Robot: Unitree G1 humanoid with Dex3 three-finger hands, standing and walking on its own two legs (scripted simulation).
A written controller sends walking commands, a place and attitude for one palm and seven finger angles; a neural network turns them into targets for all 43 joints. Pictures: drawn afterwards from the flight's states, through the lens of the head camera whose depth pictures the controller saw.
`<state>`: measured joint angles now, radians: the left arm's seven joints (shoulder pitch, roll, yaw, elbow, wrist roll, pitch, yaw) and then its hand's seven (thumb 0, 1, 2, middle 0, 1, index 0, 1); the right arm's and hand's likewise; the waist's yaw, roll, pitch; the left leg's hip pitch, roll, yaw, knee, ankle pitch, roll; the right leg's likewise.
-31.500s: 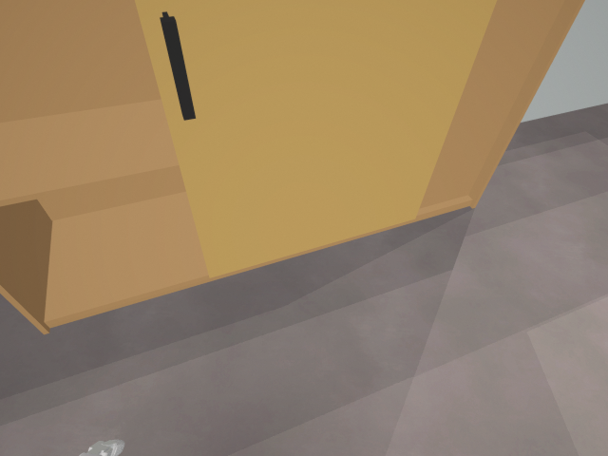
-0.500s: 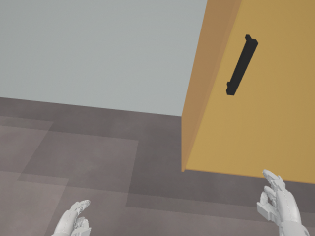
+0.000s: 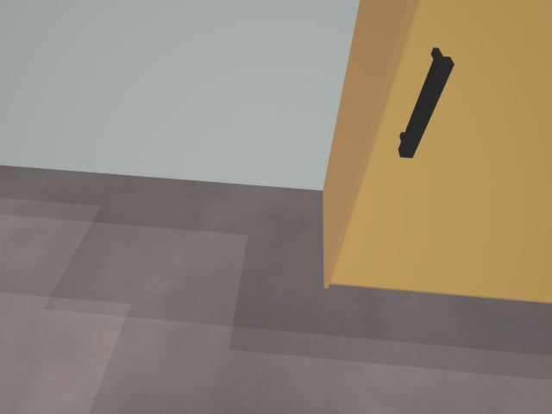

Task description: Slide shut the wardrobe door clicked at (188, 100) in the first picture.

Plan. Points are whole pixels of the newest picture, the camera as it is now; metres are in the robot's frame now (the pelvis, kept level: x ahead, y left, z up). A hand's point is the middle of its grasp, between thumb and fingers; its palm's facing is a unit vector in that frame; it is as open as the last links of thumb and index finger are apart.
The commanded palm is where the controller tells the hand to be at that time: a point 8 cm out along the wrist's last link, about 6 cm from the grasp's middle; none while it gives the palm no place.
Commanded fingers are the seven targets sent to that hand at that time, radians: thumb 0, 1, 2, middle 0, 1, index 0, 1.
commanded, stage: let the arm hang, fingers relaxed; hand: right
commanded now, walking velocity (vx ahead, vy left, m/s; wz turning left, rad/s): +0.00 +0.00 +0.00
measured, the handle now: (420, 105) +0.67 -0.25 +0.10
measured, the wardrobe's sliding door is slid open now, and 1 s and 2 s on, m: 0.00 0.00 0.00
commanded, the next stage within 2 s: look to check the result in 0.46 s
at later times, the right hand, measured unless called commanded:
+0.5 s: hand out of the picture +0.10 -0.24 -0.15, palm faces -0.04 +0.95 -0.31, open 7.3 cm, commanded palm none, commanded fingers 0.00 -0.90 -0.90 0.20 0.30 0.20 0.30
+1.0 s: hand out of the picture +0.11 -0.24 -0.15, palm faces -0.04 +0.94 -0.34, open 7.3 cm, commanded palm none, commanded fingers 0.00 -0.90 -0.90 0.20 0.30 0.20 0.30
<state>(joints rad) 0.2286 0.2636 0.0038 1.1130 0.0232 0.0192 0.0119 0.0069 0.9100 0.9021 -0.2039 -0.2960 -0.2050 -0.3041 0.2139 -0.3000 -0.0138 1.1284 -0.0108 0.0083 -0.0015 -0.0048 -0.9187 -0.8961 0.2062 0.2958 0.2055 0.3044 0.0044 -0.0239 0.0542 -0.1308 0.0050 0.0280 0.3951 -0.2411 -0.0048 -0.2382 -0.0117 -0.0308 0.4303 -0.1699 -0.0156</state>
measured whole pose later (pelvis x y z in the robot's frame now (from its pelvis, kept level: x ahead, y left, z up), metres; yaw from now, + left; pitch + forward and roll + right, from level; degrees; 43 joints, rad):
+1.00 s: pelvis +0.04 +0.01 +0.01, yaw +1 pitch -1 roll +0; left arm 0.09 0.33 0.00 1.13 0.02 0.00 0.01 0.00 0.91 0.90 -0.21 -0.30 -0.21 -0.30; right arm 0.11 -0.33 0.00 1.13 -0.01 -0.02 0.00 0.00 -0.90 -0.90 0.21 0.30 0.21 0.30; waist 0.00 -0.01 0.04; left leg -0.04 0.01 0.02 0.29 -0.24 0.00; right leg -0.14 -0.01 -0.04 0.32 -0.17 0.00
